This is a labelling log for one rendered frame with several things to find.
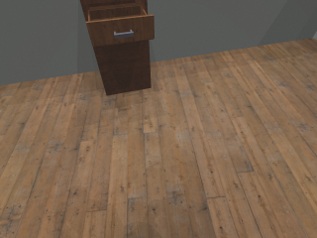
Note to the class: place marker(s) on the drawer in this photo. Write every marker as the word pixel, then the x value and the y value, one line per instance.
pixel 102 23

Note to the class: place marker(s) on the handle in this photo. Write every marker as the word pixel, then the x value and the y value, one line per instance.
pixel 123 35

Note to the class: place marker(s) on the cabinet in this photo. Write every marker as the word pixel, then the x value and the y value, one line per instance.
pixel 123 67

